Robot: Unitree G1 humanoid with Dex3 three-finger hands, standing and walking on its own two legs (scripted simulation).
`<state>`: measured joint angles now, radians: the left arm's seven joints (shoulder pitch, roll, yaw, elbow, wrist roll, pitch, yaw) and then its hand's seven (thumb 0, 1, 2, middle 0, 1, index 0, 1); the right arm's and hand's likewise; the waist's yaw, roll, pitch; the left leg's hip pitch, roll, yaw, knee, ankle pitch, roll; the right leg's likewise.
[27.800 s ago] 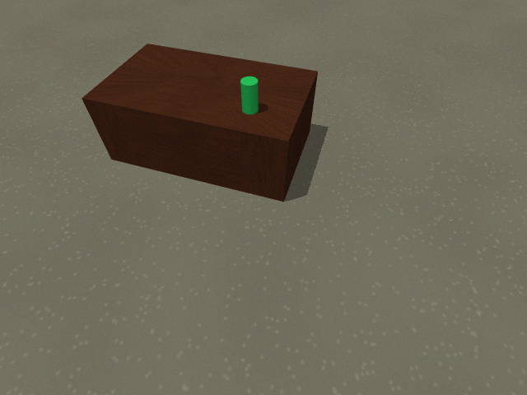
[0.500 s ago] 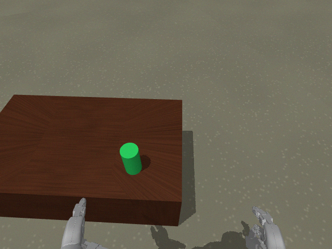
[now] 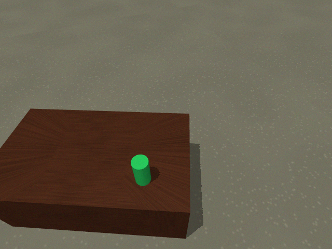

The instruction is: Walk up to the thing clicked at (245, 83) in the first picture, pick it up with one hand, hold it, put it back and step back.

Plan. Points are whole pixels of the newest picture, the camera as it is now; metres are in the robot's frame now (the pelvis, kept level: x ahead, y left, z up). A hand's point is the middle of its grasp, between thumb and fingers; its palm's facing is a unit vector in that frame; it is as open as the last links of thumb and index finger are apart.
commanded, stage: home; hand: left
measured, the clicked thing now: (141, 170) +0.50 +0.14 -0.31
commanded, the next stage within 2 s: stand in 1.06 s
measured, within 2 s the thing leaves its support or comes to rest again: neither
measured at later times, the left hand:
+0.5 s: hand out of the picture +0.02 +0.24 -0.15, palm faces -0.03 -0.93 -0.37, open 17.5 cm
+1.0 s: hand out of the picture +0.06 +0.23 -0.14, palm faces -0.02 -0.93 -0.37, open 17.6 cm
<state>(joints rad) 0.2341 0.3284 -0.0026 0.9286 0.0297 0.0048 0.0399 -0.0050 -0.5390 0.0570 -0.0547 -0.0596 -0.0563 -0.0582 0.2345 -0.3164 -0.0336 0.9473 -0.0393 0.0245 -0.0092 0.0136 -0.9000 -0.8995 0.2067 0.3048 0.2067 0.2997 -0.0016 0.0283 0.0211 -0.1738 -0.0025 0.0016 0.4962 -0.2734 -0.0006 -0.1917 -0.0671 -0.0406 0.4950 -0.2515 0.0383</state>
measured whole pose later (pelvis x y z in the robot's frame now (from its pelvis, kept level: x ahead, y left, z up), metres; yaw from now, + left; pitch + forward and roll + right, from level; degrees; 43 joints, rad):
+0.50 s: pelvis -0.02 -0.01 +0.01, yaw +0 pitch -4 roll +0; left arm 0.19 0.32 -0.02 1.13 0.03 0.00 0.02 0.00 -0.55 0.05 -0.06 -0.06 -0.06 -0.06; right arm 0.18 -0.34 -0.01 1.08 -0.02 0.02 0.00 0.01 -0.90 -0.90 0.21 0.31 0.21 0.30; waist 0.01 0.03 0.04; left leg -0.13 0.00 -0.01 0.38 -0.18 -0.01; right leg -0.15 -0.06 -0.05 0.38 -0.17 0.03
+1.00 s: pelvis -0.01 -0.02 +0.01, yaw +0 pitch -4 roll +0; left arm 0.13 0.33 -0.01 1.14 0.01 -0.01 0.01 0.00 -0.57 0.04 -0.05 -0.05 -0.05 -0.05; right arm 0.15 -0.34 0.00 1.11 -0.02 0.01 0.00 0.01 -0.90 -0.90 0.21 0.31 0.21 0.30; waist 0.00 0.03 0.04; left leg -0.11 0.02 -0.01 0.34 -0.17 -0.02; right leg -0.13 -0.04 -0.05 0.35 -0.16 0.02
